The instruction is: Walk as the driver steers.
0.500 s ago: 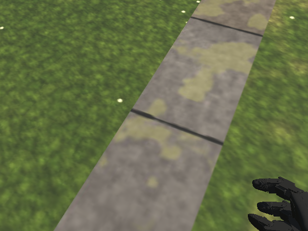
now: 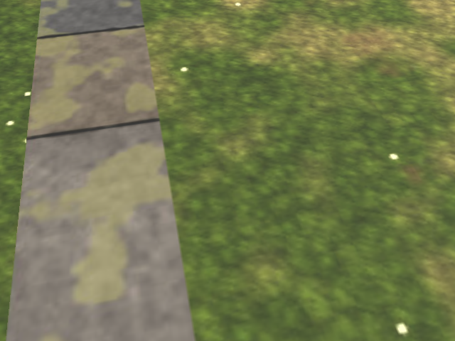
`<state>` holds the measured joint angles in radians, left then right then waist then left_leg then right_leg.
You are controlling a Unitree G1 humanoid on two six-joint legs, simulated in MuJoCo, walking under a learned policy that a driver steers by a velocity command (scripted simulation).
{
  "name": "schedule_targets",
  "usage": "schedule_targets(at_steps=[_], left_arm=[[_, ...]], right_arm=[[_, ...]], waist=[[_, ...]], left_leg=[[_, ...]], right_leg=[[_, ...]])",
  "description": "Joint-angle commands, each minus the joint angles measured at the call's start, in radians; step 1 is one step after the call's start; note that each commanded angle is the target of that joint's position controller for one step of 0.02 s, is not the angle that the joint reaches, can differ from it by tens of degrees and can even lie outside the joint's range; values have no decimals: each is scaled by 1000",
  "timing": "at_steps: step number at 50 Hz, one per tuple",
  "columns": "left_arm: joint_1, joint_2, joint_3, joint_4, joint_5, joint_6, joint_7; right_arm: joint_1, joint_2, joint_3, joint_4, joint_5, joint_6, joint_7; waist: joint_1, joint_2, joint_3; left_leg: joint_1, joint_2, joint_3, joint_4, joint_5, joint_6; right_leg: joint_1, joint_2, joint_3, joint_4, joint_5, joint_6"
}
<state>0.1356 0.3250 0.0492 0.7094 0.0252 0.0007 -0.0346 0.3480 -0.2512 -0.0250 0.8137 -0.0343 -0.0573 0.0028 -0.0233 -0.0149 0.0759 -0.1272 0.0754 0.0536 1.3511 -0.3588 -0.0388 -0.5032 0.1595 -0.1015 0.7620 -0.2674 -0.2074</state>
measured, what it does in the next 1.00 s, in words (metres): walks ahead: left foot, then right foot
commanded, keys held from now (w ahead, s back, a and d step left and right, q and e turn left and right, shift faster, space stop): w+e+shift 0.40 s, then w+shift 0.08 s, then w+q+shift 0.16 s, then q+shift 0.36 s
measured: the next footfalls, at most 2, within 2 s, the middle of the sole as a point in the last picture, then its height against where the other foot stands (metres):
left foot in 0.34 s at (190, 299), level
right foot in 0.76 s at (313, 226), level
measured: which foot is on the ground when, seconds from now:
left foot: up 0.00-0.32, down 0.34-0.74, up 0.76-1.00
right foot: down 0.00-0.34, up 0.36-0.74, down 0.76-1.00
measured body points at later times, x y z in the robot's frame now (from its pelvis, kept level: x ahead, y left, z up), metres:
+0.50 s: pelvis +0.47 +0.01 +0.04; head +0.49 +0.00 +0.49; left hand +0.71 +0.23 -0.06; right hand +0.43 -0.29 -0.07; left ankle +0.53 +0.13 -0.69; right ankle +0.34 -0.03 -0.59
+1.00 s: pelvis +0.79 -0.16 +0.05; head +0.84 -0.19 +0.49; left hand +0.94 +0.08 -0.07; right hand +0.84 -0.47 -0.08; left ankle +0.89 -0.07 -0.62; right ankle +0.77 -0.25 -0.69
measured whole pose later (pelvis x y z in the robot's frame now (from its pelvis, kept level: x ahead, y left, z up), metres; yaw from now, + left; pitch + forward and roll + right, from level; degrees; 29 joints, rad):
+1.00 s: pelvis +0.79 -0.16 +0.05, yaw -13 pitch +1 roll +0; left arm 0.26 0.26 0.03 0.79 0.01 -0.07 0.02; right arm 0.21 -0.33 -0.09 0.74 -0.02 0.03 0.02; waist 0.00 0.04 0.09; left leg -0.66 0.04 0.05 1.05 -0.25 -0.01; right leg -0.22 -0.05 -0.18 0.44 -0.24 -0.03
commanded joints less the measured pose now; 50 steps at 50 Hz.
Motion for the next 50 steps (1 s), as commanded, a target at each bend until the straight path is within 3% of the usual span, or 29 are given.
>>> schedule_targets(at_steps=[1,3,5,7,9,13,15,16,17,18,19,20,21,22,25,26,29,31,33,35,36,37,38,39,40,42,44,48,50], left_arm=[[237,218,81,23,-6,-13,35],[176,166,58,15,-12,-47,46],[181,142,47,19,-19,-71,39],[196,147,50,23,-14,-83,34],[216,151,58,31,-16,-88,25],[269,175,70,58,-32,-86,24],[257,213,78,60,-26,-82,30],[220,249,84,57,-19,-83,25],[169,215,74,44,-10,-93,20],[174,35,28,4,-19,-103,26],[270,22,5,-47,-51,-98,29],[198,92,10,-13,-18,-76,37],[139,104,13,-11,4,-67,23],[99,89,11,-14,16,-58,7],[42,1,-18,-62,26,-38,-27],[17,-16,-27,-82,28,-37,-29],[-126,22,-39,-157,33,-48,-40],[-209,12,-60,-176,29,-61,-61],[-219,0,-66,-166,18,-70,-60],[-144,36,-51,-129,33,-83,-33],[10,57,-39,-77,44,-94,-16],[130,95,-23,-39,61,-104,3],[241,179,-2,-27,85,-107,25],[262,222,17,-56,72,-100,28],[237,168,20,-59,14,-77,33],[118,36,-14,-39,0,-80,36],[89,0,-23,-26,-10,-84,52],[27,4,-11,-16,-18,-98,61],[-14,-5,-10,-11,-19,-99,63]], right_arm=[[-136,-168,-20,-198,-5,-58,-5],[-101,-155,-12,-179,-42,-18,-5],[-139,-136,-8,-195,-45,14,2],[-291,-103,8,-260,-31,15,11],[-372,-78,21,-290,-11,9,20],[-409,-114,12,-311,8,0,18],[-276,-175,-14,-275,9,-5,2],[-112,-217,-35,-238,13,-10,-13],[107,-272,-62,-191,5,-12,-36],[261,-338,-82,-163,-38,-18,-52],[130,-374,-92,-180,-40,-16,-37],[-5,-252,-78,-208,-28,-10,-30],[-45,-177,-60,-198,-19,-7,-24],[-39,-147,-53,-171,-24,-8,-18],[48,-93,-33,-66,-6,-40,3],[66,-95,-31,-43,5,-52,12],[56,-141,-38,-19,18,-61,15],[63,-146,-39,-11,30,-58,19],[86,-213,-53,2,32,-57,25],[129,-252,-60,29,35,-54,21],[135,-264,-61,39,43,-49,13],[141,-254,-59,40,57,-47,8],[161,-155,-38,5,56,-42,8],[321,-57,-19,-16,101,-19,-20],[223,-173,-52,-20,65,3,-32],[123,-130,-51,-36,47,15,-16],[135,-91,-55,-27,19,56,3],[40,-38,-54,-93,7,94,16],[-17,-28,-44,-122,6,95,33]], waist=[[64,100,-93],[-11,115,-51],[-23,101,-22],[11,76,30],[49,45,25],[90,-4,-26],[28,-9,-120],[-75,-3,-207],[-192,4,-300],[-197,235,-405],[-63,453,-463],[-56,251,-296],[-49,121,-186],[-40,48,-125],[-1,83,-45],[12,88,-26],[43,90,30],[32,48,46],[32,66,50],[60,73,-35],[131,93,-123],[189,118,-200],[190,-13,-341],[122,-193,-603],[143,-41,-612],[74,-89,-294],[14,-132,-163],[-51,-119,-125],[-61,-132,-104]], left_leg=[[-685,19,-126,72,-10,9],[-549,53,-132,-40,-41,-14],[-496,73,-111,-190,-65,-42],[-461,63,-74,-376,96,-54],[-378,28,-62,-564,334,-40],[-252,-36,-69,-764,444,5],[-66,-93,-74,-804,315,24],[115,-97,-67,-806,231,33],[364,-22,-111,-768,104,48],[588,265,-450,-851,-285,89],[571,423,-988,-1088,-426,162],[410,367,-890,-1107,-537,173],[273,314,-699,-1094,-396,174],[178,267,-565,-1097,-224,166],[45,203,-366,-1140,35,165],[31,201,-334,-1163,91,172],[-18,157,-196,-1246,250,193],[-141,89,-112,-1323,367,180],[-156,117,-113,-1327,605,189],[-9,102,-93,-1120,1027,153],[5,77,-91,-915,1096,123],[-94,29,-87,-691,945,96],[-275,-54,-48,-352,309,74],[-459,-131,-86,51,-298,69],[-453,-79,-129,60,-180,80],[-542,-25,-95,-65,-82,64],[-474,-13,-80,-110,-42,34],[-469,-1,-47,-230,88,25],[-388,0,-18,-428,264,44]], right_leg=[[611,-346,778,-521,-34,-195],[392,-264,635,-514,121,-172],[251,-213,570,-548,124,-168],[147,-169,533,-592,166,-150],[134,-133,499,-588,272,-100],[291,-173,532,-520,498,-35],[368,-163,532,-333,751,17],[338,-143,511,-125,799,42],[197,-100,471,142,700,62],[-48,-5,369,508,-40,72],[-232,-2,280,657,-222,83],[-280,-102,254,679,-96,77],[-263,-144,226,628,-21,85],[-237,-169,215,594,-3,90],[-237,-192,249,533,-27,96],[-265,-184,270,494,-23,98],[-288,-185,218,250,90,120],[-68,-192,68,0,231,128],[106,-164,52,-75,276,131],[225,-103,45,-165,246,125],[396,-85,56,-234,303,118],[592,-157,104,-267,389,116],[824,-436,319,-197,658,93],[1039,-766,654,-137,1132,-45],[905,-653,536,-136,1151,-27],[648,-536,339,-255,959,35],[433,-489,222,-361,882,54],[309,-487,71,-449,793,30],[250,-428,-48,-452,687,68]])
